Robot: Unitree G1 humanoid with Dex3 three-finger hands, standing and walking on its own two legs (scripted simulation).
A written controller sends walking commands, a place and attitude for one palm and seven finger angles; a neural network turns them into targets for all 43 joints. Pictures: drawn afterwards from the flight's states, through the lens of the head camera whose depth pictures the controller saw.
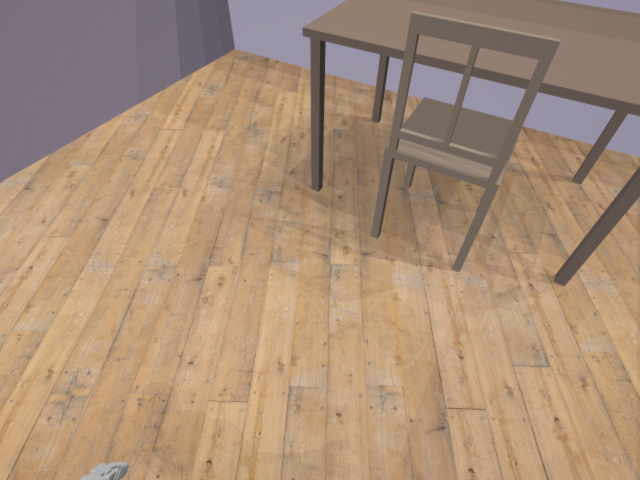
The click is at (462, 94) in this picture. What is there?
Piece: chair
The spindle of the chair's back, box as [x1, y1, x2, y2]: [443, 46, 478, 144]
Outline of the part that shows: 475,46 471,47 443,143 448,144 450,141 478,50 478,47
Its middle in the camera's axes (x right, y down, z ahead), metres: +0.40 -0.40 +1.12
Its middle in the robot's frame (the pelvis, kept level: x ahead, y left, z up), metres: +1.12 -0.35 -0.08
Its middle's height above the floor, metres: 0.69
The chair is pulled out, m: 0.00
